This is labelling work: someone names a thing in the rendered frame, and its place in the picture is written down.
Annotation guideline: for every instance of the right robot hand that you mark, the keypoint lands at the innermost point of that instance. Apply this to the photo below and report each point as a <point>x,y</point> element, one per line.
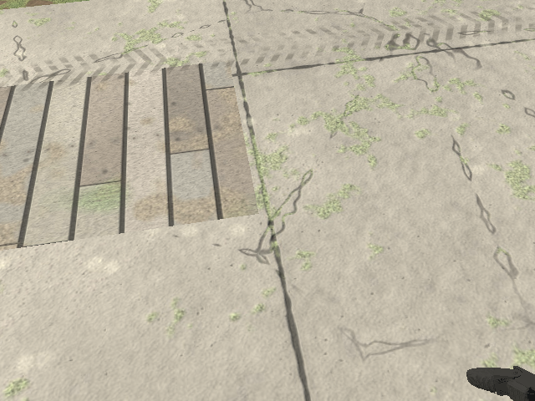
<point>517,383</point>

